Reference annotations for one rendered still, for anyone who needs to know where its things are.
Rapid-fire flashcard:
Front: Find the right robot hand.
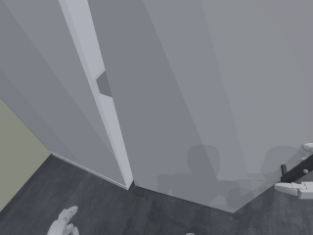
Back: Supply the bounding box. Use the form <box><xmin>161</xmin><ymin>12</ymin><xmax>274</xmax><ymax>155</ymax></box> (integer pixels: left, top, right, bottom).
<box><xmin>274</xmin><ymin>142</ymin><xmax>313</xmax><ymax>200</ymax></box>

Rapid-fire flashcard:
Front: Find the fridge door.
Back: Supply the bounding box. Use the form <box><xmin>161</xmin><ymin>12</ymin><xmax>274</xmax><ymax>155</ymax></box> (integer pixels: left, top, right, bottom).
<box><xmin>87</xmin><ymin>0</ymin><xmax>313</xmax><ymax>213</ymax></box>

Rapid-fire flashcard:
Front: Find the handle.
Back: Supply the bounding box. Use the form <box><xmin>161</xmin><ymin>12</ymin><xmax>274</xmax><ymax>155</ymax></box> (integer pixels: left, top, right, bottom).
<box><xmin>280</xmin><ymin>154</ymin><xmax>313</xmax><ymax>183</ymax></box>

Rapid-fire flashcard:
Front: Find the left robot hand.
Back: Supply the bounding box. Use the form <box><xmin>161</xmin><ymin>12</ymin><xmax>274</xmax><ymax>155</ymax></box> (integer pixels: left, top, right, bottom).
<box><xmin>47</xmin><ymin>206</ymin><xmax>79</xmax><ymax>235</ymax></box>

